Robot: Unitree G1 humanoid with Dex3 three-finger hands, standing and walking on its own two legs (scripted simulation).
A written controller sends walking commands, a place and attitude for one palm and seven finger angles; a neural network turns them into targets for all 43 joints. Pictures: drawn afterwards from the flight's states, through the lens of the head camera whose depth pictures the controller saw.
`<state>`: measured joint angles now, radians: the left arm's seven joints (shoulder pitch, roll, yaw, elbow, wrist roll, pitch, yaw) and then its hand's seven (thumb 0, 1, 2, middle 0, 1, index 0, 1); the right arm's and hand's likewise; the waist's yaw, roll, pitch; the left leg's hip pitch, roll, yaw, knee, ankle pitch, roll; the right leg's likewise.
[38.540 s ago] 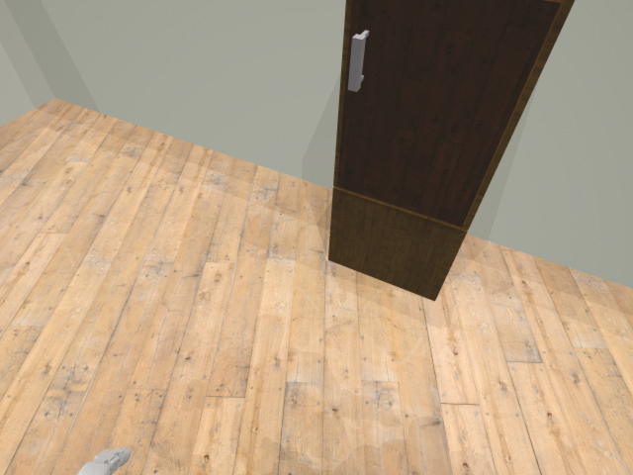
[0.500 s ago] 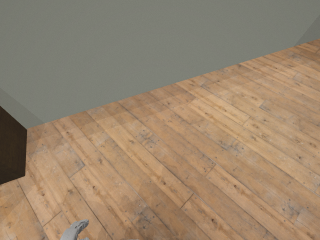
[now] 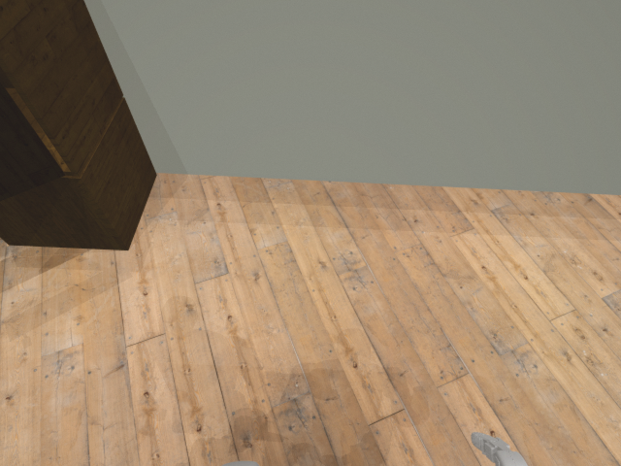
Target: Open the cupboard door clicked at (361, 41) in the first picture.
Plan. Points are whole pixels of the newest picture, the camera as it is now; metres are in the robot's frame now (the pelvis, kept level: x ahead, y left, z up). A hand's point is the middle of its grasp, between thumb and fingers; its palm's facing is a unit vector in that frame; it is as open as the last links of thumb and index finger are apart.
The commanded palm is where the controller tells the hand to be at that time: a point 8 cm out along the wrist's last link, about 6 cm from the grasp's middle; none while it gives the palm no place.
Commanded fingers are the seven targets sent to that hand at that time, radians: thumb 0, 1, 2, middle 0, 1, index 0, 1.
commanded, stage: turn to face it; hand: left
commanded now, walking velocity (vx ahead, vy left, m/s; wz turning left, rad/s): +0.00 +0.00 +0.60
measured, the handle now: out of the picture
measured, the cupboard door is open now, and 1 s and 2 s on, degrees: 39 39 39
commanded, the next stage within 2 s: take the last steps up to it in 1.02 s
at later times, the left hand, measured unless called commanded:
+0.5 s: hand out of the picture +0.11 +0.20 -0.14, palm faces +0.24 -0.93 -0.27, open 7.4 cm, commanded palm none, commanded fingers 0.00 0.90 0.90 -0.20 -0.30 -0.20 -0.30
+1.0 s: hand out of the picture -0.09 +0.18 -0.18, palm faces +0.58 -0.77 -0.26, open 7.4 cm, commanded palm none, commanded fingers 0.00 0.90 0.90 -0.20 -0.30 -0.20 -0.30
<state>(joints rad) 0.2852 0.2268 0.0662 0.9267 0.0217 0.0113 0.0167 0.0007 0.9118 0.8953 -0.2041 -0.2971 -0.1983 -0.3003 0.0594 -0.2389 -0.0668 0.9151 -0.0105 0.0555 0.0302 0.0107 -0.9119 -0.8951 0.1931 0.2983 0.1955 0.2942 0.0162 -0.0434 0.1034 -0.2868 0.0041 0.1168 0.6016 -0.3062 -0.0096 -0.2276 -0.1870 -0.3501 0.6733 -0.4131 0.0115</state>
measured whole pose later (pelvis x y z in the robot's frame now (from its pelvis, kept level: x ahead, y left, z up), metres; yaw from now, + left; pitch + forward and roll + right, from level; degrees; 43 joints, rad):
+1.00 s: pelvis +0.02 -0.01 +0.00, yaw +34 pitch +1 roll +1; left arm 0.28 0.25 0.07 0.97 0.01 0.04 0.02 0.00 0.91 0.90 -0.20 -0.30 -0.20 -0.30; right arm 0.06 -0.24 -0.06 0.93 -0.01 0.03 0.01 0.01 -0.91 -0.89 0.19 0.30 0.20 0.29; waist 0.02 -0.06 0.10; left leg -0.29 -0.02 0.08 0.62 -0.32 0.03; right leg -0.30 -0.17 -0.18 0.84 -0.53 0.05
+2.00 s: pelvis +0.11 +0.21 +0.00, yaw +48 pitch +1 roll +1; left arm 0.33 0.16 0.06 1.11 0.02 -0.01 0.01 0.01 0.91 0.90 -0.20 -0.30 -0.19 -0.30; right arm 0.13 -0.16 -0.03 0.99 -0.02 -0.06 -0.01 0.01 -0.91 -0.89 0.20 0.30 0.20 0.29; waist 0.04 -0.05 0.08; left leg -0.32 -0.02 0.18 0.58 -0.28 0.08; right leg -0.41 -0.15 -0.05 1.27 -0.40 0.00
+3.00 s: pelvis +0.26 +0.45 +0.01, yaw +42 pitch +1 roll -2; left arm 0.23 0.19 0.06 1.03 0.01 0.06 0.03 0.00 0.92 0.90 -0.20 -0.30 -0.19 -0.30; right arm 0.10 -0.13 -0.03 1.00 -0.02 0.01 -0.06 0.01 -0.92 -0.89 0.20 0.30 0.20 0.30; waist 0.02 -0.01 0.09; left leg -0.34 0.06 0.08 0.51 -0.18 0.03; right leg -0.40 -0.01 -0.02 1.03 -0.54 0.03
